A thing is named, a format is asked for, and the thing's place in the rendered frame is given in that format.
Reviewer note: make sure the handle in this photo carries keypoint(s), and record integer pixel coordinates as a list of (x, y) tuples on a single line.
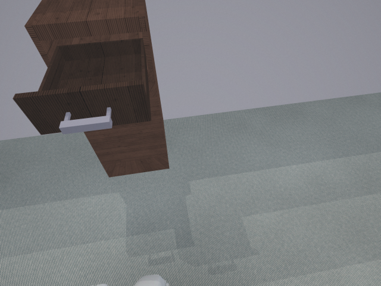
[(88, 124)]

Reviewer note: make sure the cabinet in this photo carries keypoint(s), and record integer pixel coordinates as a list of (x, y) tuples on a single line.
[(123, 149)]

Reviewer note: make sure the drawer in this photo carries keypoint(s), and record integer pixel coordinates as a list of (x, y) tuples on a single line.
[(84, 79)]

